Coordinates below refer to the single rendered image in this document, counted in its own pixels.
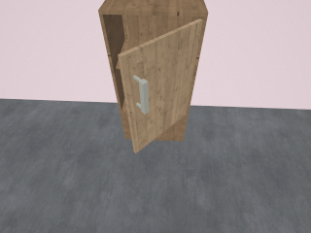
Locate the cupboard door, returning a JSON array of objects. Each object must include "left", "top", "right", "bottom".
[{"left": 118, "top": 18, "right": 203, "bottom": 153}]

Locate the handle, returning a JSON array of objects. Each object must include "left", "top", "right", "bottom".
[{"left": 133, "top": 75, "right": 150, "bottom": 115}]

